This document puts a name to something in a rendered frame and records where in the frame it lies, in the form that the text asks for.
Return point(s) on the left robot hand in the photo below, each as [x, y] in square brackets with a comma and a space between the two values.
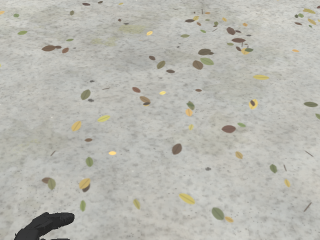
[43, 224]

